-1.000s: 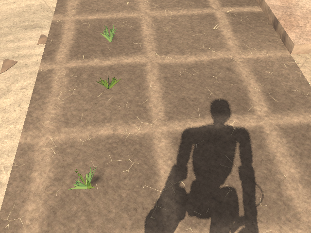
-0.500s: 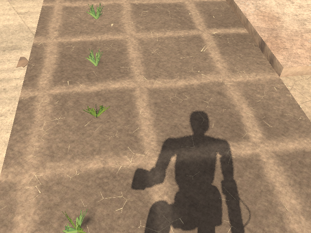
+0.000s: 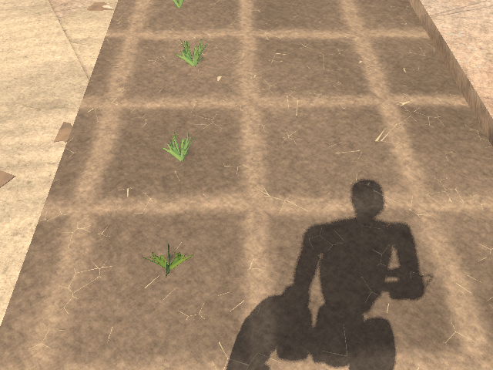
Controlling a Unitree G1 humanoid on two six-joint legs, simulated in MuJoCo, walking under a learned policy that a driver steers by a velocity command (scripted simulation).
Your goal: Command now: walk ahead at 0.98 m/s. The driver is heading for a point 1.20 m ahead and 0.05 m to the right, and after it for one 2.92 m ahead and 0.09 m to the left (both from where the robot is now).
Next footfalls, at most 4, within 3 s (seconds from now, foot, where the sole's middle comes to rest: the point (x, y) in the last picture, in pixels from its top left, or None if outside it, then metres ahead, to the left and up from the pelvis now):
0.24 left None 0.47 0.14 -0.78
0.68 right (295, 340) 0.64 -0.08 -0.78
1.28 right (324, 297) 0.78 -0.16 -0.78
1.78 left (255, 176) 1.27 0.06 -0.78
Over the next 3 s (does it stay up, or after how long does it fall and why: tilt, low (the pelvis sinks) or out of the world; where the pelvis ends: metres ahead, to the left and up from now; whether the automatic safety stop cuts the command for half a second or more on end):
stays up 2.17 -0.06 0.00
